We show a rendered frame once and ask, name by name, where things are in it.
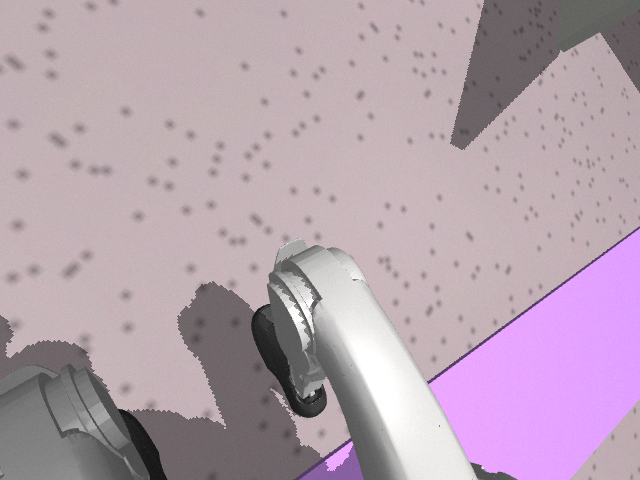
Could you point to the right robot foot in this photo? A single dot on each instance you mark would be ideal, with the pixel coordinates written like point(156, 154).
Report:
point(275, 360)

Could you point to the right robot hand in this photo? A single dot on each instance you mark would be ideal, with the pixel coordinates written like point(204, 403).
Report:
point(483, 475)

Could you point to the left robot foot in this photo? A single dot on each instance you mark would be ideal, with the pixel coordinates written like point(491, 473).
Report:
point(144, 445)

